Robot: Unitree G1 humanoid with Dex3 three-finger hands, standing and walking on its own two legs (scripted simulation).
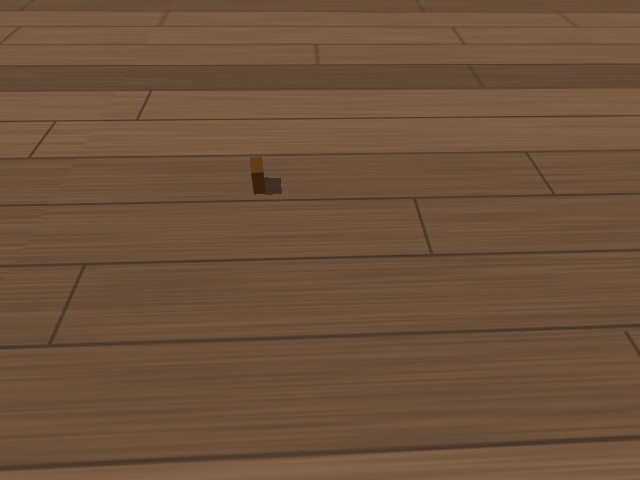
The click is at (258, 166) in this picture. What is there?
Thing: carton on end
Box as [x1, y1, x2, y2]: [250, 156, 265, 193]
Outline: 261,156 250,157 254,193 265,192
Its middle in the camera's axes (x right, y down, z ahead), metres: -0.29 -0.32 +1.85
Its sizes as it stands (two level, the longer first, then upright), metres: 0.120 0.057 0.130
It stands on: the floor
